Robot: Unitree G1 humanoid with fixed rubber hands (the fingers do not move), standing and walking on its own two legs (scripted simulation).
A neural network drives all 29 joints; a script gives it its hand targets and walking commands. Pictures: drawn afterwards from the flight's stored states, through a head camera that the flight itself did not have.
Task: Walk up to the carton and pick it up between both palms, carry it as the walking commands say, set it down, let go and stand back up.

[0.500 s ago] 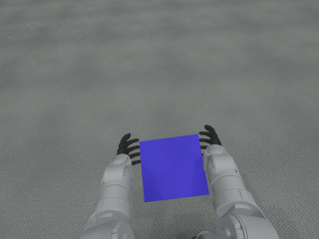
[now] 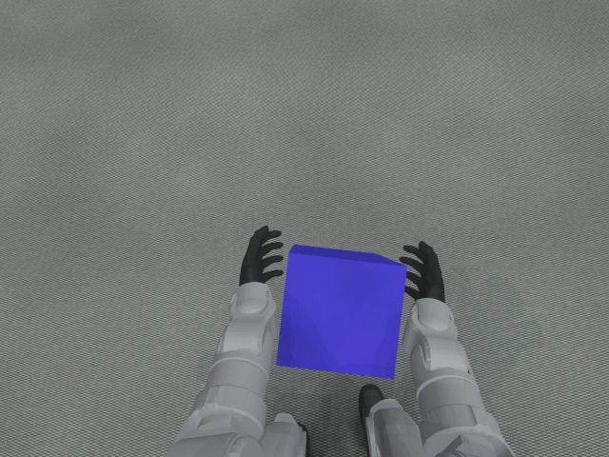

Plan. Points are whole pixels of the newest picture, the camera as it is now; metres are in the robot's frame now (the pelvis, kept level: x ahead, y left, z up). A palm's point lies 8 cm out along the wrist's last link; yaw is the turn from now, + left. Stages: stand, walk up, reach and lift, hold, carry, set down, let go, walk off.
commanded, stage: set down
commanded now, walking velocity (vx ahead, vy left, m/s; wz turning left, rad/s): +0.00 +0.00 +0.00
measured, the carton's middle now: (334, 299) +0.36 -0.01 -0.16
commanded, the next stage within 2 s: none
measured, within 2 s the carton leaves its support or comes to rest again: neither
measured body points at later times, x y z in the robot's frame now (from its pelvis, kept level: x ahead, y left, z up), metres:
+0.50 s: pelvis -0.04 -0.01 -0.07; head +0.18 -0.03 +0.32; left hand +0.36 +0.12 -0.16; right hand +0.35 -0.13 -0.18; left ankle +0.01 +0.11 -0.70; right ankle +0.11 -0.11 -0.70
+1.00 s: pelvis -0.03 +0.00 -0.15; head +0.22 -0.02 +0.23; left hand +0.40 +0.12 -0.25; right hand +0.39 -0.12 -0.26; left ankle +0.01 +0.11 -0.70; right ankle +0.11 -0.11 -0.70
